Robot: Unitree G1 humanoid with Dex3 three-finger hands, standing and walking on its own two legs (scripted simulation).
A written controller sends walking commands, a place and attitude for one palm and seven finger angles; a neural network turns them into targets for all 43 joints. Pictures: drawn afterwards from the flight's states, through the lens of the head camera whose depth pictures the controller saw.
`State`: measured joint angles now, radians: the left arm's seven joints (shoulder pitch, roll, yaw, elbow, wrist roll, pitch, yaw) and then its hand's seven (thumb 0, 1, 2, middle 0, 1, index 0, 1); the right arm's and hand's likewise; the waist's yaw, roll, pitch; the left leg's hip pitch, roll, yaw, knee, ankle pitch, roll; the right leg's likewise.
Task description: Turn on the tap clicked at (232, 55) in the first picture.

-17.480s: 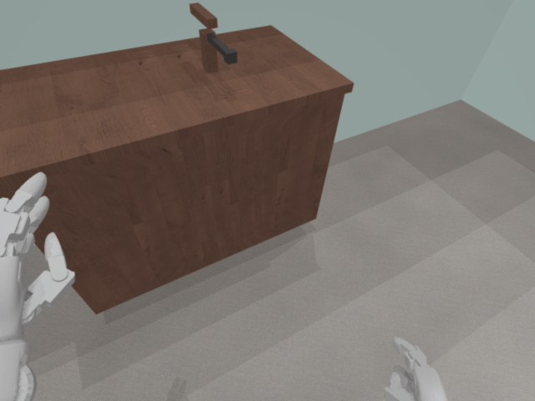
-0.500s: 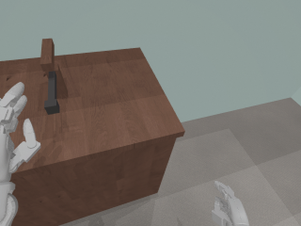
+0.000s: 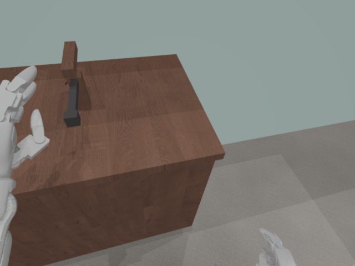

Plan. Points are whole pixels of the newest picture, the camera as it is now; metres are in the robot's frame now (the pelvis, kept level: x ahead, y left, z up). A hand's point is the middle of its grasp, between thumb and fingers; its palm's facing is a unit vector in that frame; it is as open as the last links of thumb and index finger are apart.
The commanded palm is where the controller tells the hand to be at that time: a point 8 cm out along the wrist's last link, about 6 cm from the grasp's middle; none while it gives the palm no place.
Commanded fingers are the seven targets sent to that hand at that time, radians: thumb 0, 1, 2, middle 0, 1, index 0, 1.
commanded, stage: turn the palm inward beside the body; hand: left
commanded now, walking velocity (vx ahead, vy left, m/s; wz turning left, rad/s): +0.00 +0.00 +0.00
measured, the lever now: (72, 118) +0.38 +0.29 +0.11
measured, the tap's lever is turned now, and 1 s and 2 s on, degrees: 0 0 0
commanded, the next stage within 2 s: none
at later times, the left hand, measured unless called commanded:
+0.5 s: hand (74, 169) +0.23 +0.21 +0.16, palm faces +0.46 -0.82 -0.34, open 7.4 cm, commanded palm +0.16 +0.25 +0.17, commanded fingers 0.00 0.90 0.90 -0.20 -0.30 -0.20 -0.30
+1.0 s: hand (80, 180) +0.21 +0.19 +0.15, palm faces +0.46 -0.85 -0.25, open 7.4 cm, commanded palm +0.15 +0.23 +0.17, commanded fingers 0.00 0.90 0.90 -0.20 -0.30 -0.20 -0.30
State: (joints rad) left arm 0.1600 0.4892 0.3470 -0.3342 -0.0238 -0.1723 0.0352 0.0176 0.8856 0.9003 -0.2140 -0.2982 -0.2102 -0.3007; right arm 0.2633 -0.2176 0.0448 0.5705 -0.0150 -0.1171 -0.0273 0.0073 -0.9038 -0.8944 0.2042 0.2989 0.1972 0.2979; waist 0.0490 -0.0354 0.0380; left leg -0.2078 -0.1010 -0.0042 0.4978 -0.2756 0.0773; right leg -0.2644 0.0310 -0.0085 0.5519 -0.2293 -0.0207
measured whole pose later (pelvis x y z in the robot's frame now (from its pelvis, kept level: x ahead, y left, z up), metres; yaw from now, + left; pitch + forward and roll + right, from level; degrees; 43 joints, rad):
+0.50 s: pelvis -0.01 -0.07 -0.02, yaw +1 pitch +1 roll +0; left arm 0.22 0.41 0.35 -0.29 -0.13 0.05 0.09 0.02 0.89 0.90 -0.20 -0.30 -0.20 -0.30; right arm 0.14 -0.25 0.03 0.65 0.03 -0.07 -0.06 0.01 -0.90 -0.89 0.21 0.30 0.20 0.30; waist 0.06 0.04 -0.05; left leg -0.36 -0.03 -0.05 0.70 -0.36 0.00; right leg -0.36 0.09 -0.10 0.66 -0.33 -0.10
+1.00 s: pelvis +0.01 -0.06 -0.02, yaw +1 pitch +3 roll +1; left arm 0.43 0.32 0.32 -0.49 -0.20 0.07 0.13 0.02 0.89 0.90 -0.21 -0.30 -0.20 -0.30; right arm 0.19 -0.25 0.01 0.65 0.05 -0.16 -0.07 0.01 -0.91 -0.89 0.20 0.30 0.20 0.30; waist 0.07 0.03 -0.10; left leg -0.36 -0.05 -0.03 0.69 -0.39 0.02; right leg -0.37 0.07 -0.09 0.68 -0.36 -0.10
